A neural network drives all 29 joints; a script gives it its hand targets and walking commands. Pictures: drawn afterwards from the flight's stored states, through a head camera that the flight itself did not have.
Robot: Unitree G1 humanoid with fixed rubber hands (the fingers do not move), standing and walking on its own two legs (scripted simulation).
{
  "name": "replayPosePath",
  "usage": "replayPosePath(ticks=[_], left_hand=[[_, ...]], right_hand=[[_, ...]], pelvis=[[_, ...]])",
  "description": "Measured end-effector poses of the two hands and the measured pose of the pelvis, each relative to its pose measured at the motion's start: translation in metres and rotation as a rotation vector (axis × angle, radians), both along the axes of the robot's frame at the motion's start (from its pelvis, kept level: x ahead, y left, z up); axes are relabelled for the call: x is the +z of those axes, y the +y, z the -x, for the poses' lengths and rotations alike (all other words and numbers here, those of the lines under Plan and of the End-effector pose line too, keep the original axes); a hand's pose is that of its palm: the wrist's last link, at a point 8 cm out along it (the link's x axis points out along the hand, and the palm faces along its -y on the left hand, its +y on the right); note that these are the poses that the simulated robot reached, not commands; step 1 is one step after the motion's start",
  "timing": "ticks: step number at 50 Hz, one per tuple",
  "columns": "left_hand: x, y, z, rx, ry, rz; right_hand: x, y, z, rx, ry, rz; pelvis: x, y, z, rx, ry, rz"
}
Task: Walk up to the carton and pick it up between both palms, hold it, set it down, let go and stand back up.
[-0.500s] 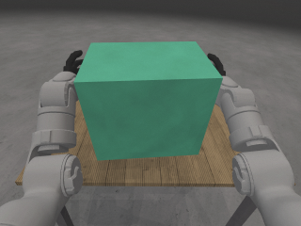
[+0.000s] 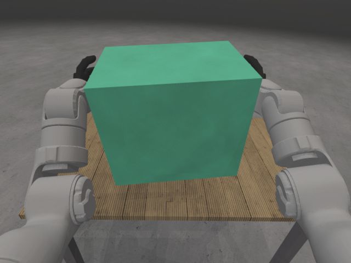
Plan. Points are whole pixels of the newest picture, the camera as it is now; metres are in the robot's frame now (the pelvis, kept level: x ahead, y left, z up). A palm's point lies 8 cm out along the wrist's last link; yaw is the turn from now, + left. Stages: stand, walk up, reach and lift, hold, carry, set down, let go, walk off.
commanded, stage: hold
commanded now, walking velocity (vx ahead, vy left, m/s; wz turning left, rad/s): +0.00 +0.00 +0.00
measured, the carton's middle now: (172, 112) +0.37 +0.00 +0.24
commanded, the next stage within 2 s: none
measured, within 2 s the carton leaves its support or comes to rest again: neither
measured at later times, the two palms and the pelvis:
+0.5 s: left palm (79, 82) +0.37 +0.19 +0.31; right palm (256, 82) +0.37 -0.18 +0.32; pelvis +0.00 +0.00 +0.00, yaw +0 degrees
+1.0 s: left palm (81, 84) +0.37 +0.19 +0.30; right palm (254, 85) +0.38 -0.18 +0.31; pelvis +0.00 +0.00 +0.00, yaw +0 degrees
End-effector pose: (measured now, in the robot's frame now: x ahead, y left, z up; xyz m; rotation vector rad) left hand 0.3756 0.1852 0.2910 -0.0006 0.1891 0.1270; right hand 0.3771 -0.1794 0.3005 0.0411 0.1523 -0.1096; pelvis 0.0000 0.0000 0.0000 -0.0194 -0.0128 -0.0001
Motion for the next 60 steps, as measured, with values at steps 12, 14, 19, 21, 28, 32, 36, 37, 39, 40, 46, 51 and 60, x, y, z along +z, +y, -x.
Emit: replayPosePath(ticks=[12, 14, 19, 21, 28, 32, 36, 37, 39, 40, 46, 51, 60], left_hand=[[0.011, 0.000, 0.006, 0.005, -0.011, 0.013], [0.012, 0.000, 0.007, 0.005, -0.010, 0.013], [0.014, 0.001, 0.007, 0.004, -0.010, 0.016], [0.016, 0.001, 0.007, 0.003, -0.015, 0.015], [0.016, 0.002, 0.006, 0.000, -0.007, 0.013], [0.015, 0.003, 0.005, -0.002, -0.008, 0.009], [0.014, 0.003, 0.004, -0.003, -0.010, 0.005], [0.014, 0.003, 0.004, -0.003, -0.010, 0.004], [0.013, 0.003, 0.003, -0.003, -0.009, 0.004], [0.013, 0.002, 0.003, -0.003, -0.008, 0.004], [0.011, 0.002, 0.002, -0.002, -0.001, 0.002], [0.011, 0.002, 0.002, 0.001, -0.006, -0.006], [0.015, 0.002, 0.004, 0.005, -0.009, 0.000]], right_hand=[[0.008, 0.000, 0.005, 0.005, -0.006, 0.008], [0.009, 0.000, 0.005, 0.005, -0.004, 0.003], [0.012, 0.001, 0.006, 0.004, -0.002, 0.005], [0.014, 0.001, 0.006, 0.004, -0.007, 0.004], [0.015, 0.002, 0.006, 0.002, 0.004, 0.003], [0.015, 0.002, 0.004, 0.002, 0.004, 0.005], [0.015, 0.002, 0.004, 0.003, 0.003, 0.010], [0.014, 0.002, 0.003, 0.002, 0.004, 0.010], [0.014, 0.002, 0.003, 0.002, 0.006, 0.010], [0.013, 0.002, 0.003, 0.002, 0.007, 0.010], [0.010, 0.002, 0.002, 0.004, 0.016, 0.014], [0.009, 0.002, 0.001, 0.006, 0.012, 0.013], [0.010, 0.002, 0.002, 0.007, 0.012, 0.008]], pelvis=[[0.000, -0.002, 0.001, -0.001, -0.003, -0.001], [0.000, -0.002, 0.002, 0.000, -0.004, -0.001], [0.000, -0.002, 0.003, -0.001, 0.002, -0.002], [0.000, -0.002, 0.003, 0.000, 0.004, -0.002], [0.000, -0.001, 0.004, -0.001, 0.002, -0.002], [0.000, -0.001, 0.003, 0.000, 0.006, -0.001], [0.000, -0.001, 0.002, 0.000, 0.008, 0.000], [0.000, -0.001, 0.002, 0.001, 0.008, 0.000], [0.000, -0.001, 0.002, 0.001, 0.009, 0.000], [0.000, -0.001, 0.001, 0.001, 0.009, 0.001], [0.000, 0.000, 0.000, 0.000, 0.009, 0.001], [0.000, 0.000, 0.000, 0.001, 0.012, 0.003], [0.000, 0.000, 0.000, 0.002, 0.012, 0.002]])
